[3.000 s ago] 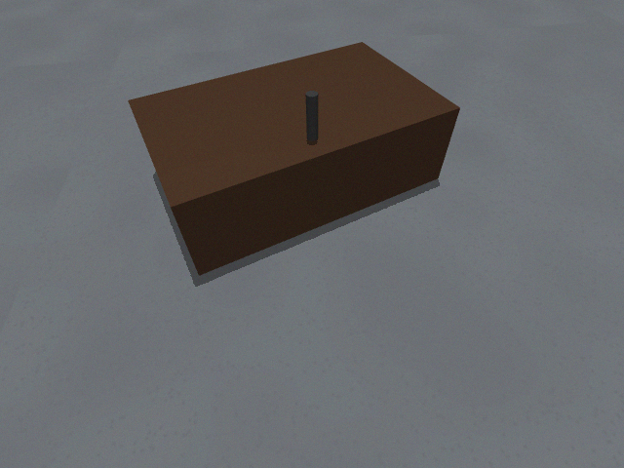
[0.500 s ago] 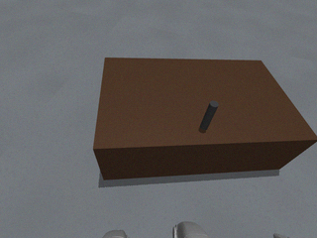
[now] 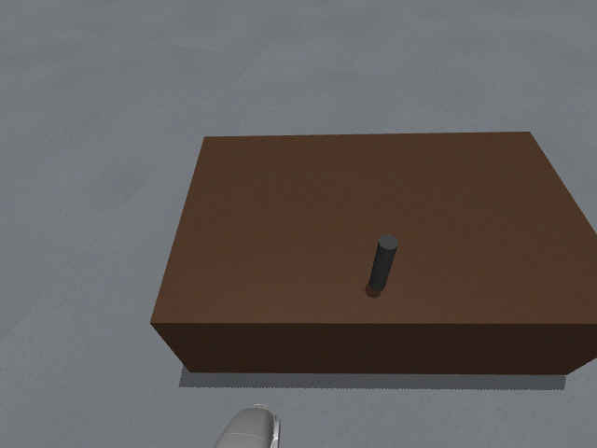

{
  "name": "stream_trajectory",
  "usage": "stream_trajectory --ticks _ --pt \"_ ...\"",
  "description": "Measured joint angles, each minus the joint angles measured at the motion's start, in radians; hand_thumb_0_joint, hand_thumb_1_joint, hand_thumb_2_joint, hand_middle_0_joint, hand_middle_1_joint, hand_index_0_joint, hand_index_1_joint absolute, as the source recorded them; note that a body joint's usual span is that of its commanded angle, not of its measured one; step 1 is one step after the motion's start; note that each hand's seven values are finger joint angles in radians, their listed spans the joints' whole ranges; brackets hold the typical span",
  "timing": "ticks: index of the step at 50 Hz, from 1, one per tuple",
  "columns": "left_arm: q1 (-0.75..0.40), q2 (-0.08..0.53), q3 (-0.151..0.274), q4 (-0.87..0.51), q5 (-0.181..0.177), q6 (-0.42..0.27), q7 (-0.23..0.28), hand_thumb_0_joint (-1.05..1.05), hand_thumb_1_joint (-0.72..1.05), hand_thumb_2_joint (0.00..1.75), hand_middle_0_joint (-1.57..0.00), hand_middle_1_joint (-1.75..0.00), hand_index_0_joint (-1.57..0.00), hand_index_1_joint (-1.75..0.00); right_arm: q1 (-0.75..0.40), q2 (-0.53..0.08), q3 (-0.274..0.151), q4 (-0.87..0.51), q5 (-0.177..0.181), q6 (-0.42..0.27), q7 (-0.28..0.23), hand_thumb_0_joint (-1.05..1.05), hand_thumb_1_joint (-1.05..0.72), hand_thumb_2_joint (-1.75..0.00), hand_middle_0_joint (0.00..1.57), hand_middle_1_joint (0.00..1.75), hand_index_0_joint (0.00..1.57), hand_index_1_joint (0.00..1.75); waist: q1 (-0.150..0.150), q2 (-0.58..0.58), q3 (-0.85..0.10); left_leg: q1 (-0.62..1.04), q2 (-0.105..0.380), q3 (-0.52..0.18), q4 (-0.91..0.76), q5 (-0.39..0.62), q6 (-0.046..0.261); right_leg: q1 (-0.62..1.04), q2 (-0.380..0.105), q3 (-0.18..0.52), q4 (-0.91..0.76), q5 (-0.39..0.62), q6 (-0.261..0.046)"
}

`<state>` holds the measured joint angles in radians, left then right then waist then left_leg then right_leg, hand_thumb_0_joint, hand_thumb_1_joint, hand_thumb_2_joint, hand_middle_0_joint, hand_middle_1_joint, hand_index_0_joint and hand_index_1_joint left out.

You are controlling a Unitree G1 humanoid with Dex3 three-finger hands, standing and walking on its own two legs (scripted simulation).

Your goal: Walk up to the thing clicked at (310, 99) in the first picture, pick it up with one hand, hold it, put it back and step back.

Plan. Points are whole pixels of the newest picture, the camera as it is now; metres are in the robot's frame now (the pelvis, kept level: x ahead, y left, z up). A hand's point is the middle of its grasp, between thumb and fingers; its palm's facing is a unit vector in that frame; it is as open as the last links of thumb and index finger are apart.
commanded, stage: walk up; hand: right
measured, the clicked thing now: (382, 264) +0.57 -0.14 -0.28
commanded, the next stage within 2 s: none
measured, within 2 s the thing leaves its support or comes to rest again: neither
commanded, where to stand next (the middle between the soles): +0.13 +0.01 m, yaw +3 degrees
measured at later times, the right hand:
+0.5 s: hand (512, 420) +0.21 -0.29 -0.17, palm faces -0.10 +0.93 -0.35, open 7.4 cm
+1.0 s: hand out of the picture +0.15 -0.27 -0.16, palm faces -0.14 +0.92 -0.36, open 7.4 cm
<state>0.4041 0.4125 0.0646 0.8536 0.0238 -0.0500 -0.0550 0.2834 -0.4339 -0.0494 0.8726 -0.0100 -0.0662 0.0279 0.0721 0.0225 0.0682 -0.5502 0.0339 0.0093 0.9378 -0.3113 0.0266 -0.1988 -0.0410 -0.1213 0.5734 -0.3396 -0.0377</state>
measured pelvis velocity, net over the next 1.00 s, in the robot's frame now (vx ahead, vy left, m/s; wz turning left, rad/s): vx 0.06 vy -0.01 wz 0.12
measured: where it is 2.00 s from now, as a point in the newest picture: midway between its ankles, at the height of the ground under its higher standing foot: outside the picture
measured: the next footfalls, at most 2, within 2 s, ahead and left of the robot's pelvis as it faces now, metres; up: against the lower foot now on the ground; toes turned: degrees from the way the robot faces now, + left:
left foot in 0.16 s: +0.17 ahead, +0.11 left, +0.00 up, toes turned +6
right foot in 0.42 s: +0.15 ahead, -0.14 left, +0.00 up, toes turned +4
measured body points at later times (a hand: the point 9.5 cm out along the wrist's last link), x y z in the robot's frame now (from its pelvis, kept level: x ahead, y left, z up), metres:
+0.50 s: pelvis +0.06 -0.04 -0.02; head +0.09 -0.06 +0.42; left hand +0.12 +0.28 -0.12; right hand +0.22 -0.34 -0.14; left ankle +0.12 +0.10 -0.72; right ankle +0.12 -0.17 -0.73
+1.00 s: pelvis +0.06 -0.01 -0.01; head +0.07 -0.01 +0.44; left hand +0.08 +0.32 -0.13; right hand +0.16 -0.31 -0.14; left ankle +0.03 +0.13 -0.73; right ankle +0.11 -0.15 -0.73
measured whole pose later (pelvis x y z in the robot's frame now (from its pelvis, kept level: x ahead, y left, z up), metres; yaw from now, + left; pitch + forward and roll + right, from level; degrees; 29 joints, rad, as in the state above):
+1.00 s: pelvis +0.06 -0.01 -0.01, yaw +7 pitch -3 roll -1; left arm 0.21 0.39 0.03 0.99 0.01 -0.03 0.01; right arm 0.19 -0.38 -0.02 1.01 -0.01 0.01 0.02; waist 0.01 0.02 0.08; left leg -0.26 0.06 -0.04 0.72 -0.41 -0.03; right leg -0.32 -0.03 -0.04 0.66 -0.29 0.02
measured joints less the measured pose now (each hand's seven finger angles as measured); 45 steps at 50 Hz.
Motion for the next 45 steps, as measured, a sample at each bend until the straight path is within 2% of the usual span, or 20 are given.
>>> stream_trajectory --ticks 5,7,8,9,10,12,14,16,20,22,23,26,30,33,37,39,40,41,43,45 --pt "-0.004 0.001 -0.019 -0.004 -0.004 -0.002 0.021 0.01 0.9 0.9 -0.2 -0.3 -0.21 -0.3 -0.035 0.029 0.009 -0.015 -0.003 0.016 0.007 0.01 -0.91 -0.89 0.21 0.3 0.2 0.3 0.006 -0.023 0.041 0.059 -0.006 0.022 -0.198 0.085 0.009 0.04 0.003 -0.034 0.018 -0.059 0.005" --pt "-0.012 -0.003 -0.031 -0.005 -0.009 0.005 0.03 0.01 0.9 0.9 -0.2 -0.3 -0.21 -0.3 -0.051 0.033 0.01 -0.017 -0.002 0.019 0.003 0.01 -0.91 -0.89 0.21 0.3 0.2 0.3 0.003 -0.026 0.049 0.113 -0.017 0.04 -0.286 0.156 0.024 0.041 -0.003 -0.046 0.065 -0.105 0.011" --pt "-0.018 -0.004 -0.037 -0.004 -0.012 0.008 0.034 0.01 0.9 0.9 -0.2 -0.3 -0.21 -0.3 -0.059 0.035 0.01 -0.019 -0.003 0.016 -0.001 0.01 -0.91 -0.89 0.21 0.3 0.2 0.3 -0.002 -0.033 0.053 0.143 -0.029 0.045 -0.321 0.146 0.023 0.033 -0.014 -0.051 0.111 -0.133 0.014" --pt "-0.036 -0.006 -0.04 0.002 -0.017 0.013 0.039 0.01 0.9 0.9 -0.2 -0.3 -0.21 -0.3 -0.075 0.043 0.009 -0.019 -0.004 0.014 -0.007 0.01 -0.91 -0.89 0.21 0.3 0.2 0.3 -0.008 -0.052 0.067 0.151 -0.049 0.049 -0.315 0.123 0.017 0.011 -0.038 -0.042 0.183 -0.147 0.016" --pt "-0.056 -0.015 -0.042 0.004 -0.024 0.02 0.044 0.01 0.9 0.9 -0.2 -0.3 -0.21 -0.3 -0.087 0.046 0.01 -0.029 -0.007 0.013 -0.012 0.01 -0.91 -0.89 0.21 0.3 0.2 0.3 -0.013 -0.056 0.081 0.149 -0.057 0.049 -0.294 0.108 0.016 -0.026 -0.039 -0.012 0.279 -0.144 0.021" --pt "-0.089 -0.034 -0.051 0.001 -0.03 0.033 0.054 0.01 0.9 0.9 -0.2 -0.3 -0.2 -0.3 -0.102 0.049 0.015 -0.045 0.006 0.011 -0.017 0.01 -0.91 -0.89 0.21 0.3 0.2 0.3 -0.025 -0.043 0.094 0.155 -0.05 0.037 -0.267 0.088 0.023 -0.101 -0.008 0.038 0.461 -0.202 0.025" --pt "-0.113 -0.039 -0.059 0.0 -0.029 0.041 0.056 0.01 0.9 0.9 -0.2 -0.3 -0.2 -0.3 -0.111 0.061 0.022 -0.051 0.014 0.016 -0.023 0.01 -0.91 -0.89 0.21 0.3 0.2 0.3 -0.033 -0.04 0.085 0.174 -0.04 0.031 -0.283 0.089 0.02 -0.16 0.006 0.069 0.546 -0.22 0.018" --pt "-0.13 -0.035 -0.058 -0.004 -0.03 0.039 0.052 0.01 0.9 0.9 -0.2 -0.3 -0.2 -0.3 -0.115 0.069 0.033 -0.052 0.013 0.021 -0.027 0.01 -0.91 -0.89 0.21 0.3 0.2 0.3 -0.04 -0.047 0.069 0.186 -0.033 0.03 -0.301 0.094 0.011 -0.195 -0.004 0.089 0.512 -0.201 0.01" --pt "-0.165 -0.027 -0.046 0.002 -0.033 0.018 0.057 0.01 0.9 0.9 -0.2 -0.3 -0.2 -0.3 -0.137 0.059 0.042 -0.046 -0.002 0.04 -0.025 0.01 -0.9 -0.89 0.21 0.3 0.2 0.3 -0.054 -0.041 0.057 0.167 -0.017 0.022 -0.264 0.075 -0.011 -0.183 -0.031 0.108 0.273 -0.088 0.021" --pt "-0.178 -0.029 -0.04 0.016 -0.027 0.002 0.068 0.01 0.9 0.9 -0.2 -0.3 -0.2 -0.3 -0.153 0.043 0.037 -0.041 -0.003 0.062 -0.019 0.01 -0.9 -0.89 0.21 0.3 0.2 0.3 -0.059 -0.009 0.066 0.142 0.008 0.005 -0.197 0.042 -0.022 -0.152 -0.014 0.098 0.174 0.008 0.041" --pt "-0.183 -0.037 -0.039 0.026 -0.02 -0.002 0.073 0.0 0.9 0.9 -0.2 -0.3 -0.2 -0.3 -0.161 0.033 0.029 -0.036 -0.001 0.077 -0.018 0.01 -0.9 -0.89 0.21 0.3 0.2 0.3 -0.064 0.025 0.07 0.128 0.028 -0.017 -0.16 0.025 -0.008 -0.145 0.007 0.079 0.176 0.011 0.046" --pt "-0.175 -0.032 -0.044 0.036 0.003 0.001 0.08 0.0 0.9 0.9 -0.2 -0.3 -0.21 -0.3 -0.16 0.031 0.009 -0.017 -0.011 0.121 -0.019 0.01 -0.91 -0.89 0.21 0.3 0.2 0.3 -0.056 0.026 0.049 0.073 -0.019 -0.051 0.008 -0.134 0.0 -0.166 -0.005 0.083 0.194 -0.002 0.039" --pt "-0.176 -0.03 -0.036 0.046 0.01 0.004 0.09 0.01 0.9 0.9 -0.21 -0.3 -0.21 -0.3 -0.144 0.001 -0.016 0.002 -0.01 0.129 -0.008 0.01 -0.91 -0.89 0.21 0.3 0.2 0.3 -0.056 0.034 0.052 0.048 -0.041 -0.077 0.158 -0.127 -0.004 -0.165 -0.035 0.087 0.139 0.035 0.04" --pt "-0.168 -0.018 -0.028 0.043 0.021 0.0 0.088 0.01 0.9 0.9 -0.21 -0.3 -0.21 -0.3 -0.121 -0.019 -0.027 0.023 -0.01 0.128 -0.003 0.01 -0.91 -0.89 0.21 0.29 0.2 0.3 -0.054 0.044 0.051 0.093 -0.018 -0.079 0.097 -0.128 -0.013 -0.177 -0.047 0.087 0.117 0.052 0.046" --pt "-0.163 0.009 -0.016 0.036 0.026 0.007 0.077 0.01 0.89 0.9 -0.21 -0.3 -0.21 -0.3 -0.086 -0.021 -0.024 0.073 -0.012 0.12 -0.001 0.01 -0.91 -0.89 0.21 0.29 0.2 0.3 -0.048 0.04 0.038 0.202 0.005 -0.051 -0.131 -0.195 -0.024 -0.199 -0.065 0.074 0.142 0.039 0.053" --pt "-0.169 0.029 -0.013 0.041 0.015 0.019 0.073 0.01 0.89 0.9 -0.21 -0.3 -0.21 -0.3 -0.083 -0.003 -0.02 0.099 -0.015 0.106 -0.006 0.01 -0.91 -0.89 0.21 0.29 0.2 0.3 -0.043 0.007 0.045 0.255 -0.014 -0.028 -0.244 -0.083 -0.038 -0.212 -0.089 0.087 0.182 0.021 0.066" --pt "-0.17 0.039 -0.011 0.049 0.009 0.027 0.073 0.01 0.9 0.9 -0.2 -0.3 -0.21 -0.3 -0.086 0.015 -0.016 0.111 -0.019 0.098 -0.009 0.01 -0.91 -0.89 0.2 0.29 0.2 0.3 -0.035 -0.029 0.054 0.273 -0.034 -0.007 -0.257 -0.059 -0.048 -0.217 -0.106 0.111 0.203 0.012 0.06" --pt "-0.168 0.04 -0.012 0.059 0.001 0.037 0.075 0.01 0.9 0.9 -0.2 -0.3 -0.21 -0.3 -0.081 0.029 -0.01 0.114 -0.023 0.09 -0.01 0.01 -0.91 -0.89 0.2 0.29 0.2 0.3 -0.034 -0.045 0.048 0.278 -0.039 0.002 -0.257 -0.059 -0.054 -0.221 -0.102 0.13 0.221 -0.018 0.051" --pt "-0.165 0.031 -0.019 0.091 -0.004 0.05 0.074 0.01 0.9 0.9 -0.2 -0.3 -0.2 -0.3 -0.063 0.043 0.001 0.116 -0.021 0.079 -0.005 0.01 -0.91 -0.89 0.21 0.29 0.2 0.3 -0.057 -0.033 0.018 0.27 -0.023 -0.019 -0.244 -0.073 -0.045 -0.22 -0.057 0.13 0.258 -0.134 0.036" --pt "-0.166 0.027 -0.025 0.11 -0.01 0.048 0.067 0.01 0.9 0.9 -0.2 -0.3 -0.2 -0.3 -0.057 0.057 0.012 0.124 -0.02 0.078 -0.004 0.01 -0.91 -0.89 0.21 0.3 0.2 0.3 -0.067 -0.033 0.003 0.278 -0.01 -0.031 -0.25 -0.076 -0.042 -0.196 -0.028 0.118 0.231 -0.146 0.023"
